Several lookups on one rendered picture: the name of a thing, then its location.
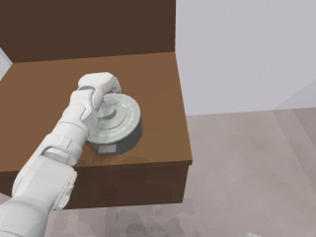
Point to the table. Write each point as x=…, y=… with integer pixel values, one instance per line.
x=54, y=43

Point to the left robot hand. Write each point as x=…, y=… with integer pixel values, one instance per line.
x=106, y=82

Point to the left robot forearm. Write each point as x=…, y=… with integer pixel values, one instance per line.
x=64, y=144

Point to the pot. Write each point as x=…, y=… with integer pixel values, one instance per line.
x=122, y=146

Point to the left robot upper arm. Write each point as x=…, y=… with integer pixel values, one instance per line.
x=47, y=186

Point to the lid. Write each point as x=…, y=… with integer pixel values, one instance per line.
x=126, y=120

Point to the knob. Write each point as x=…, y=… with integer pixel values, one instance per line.
x=111, y=111

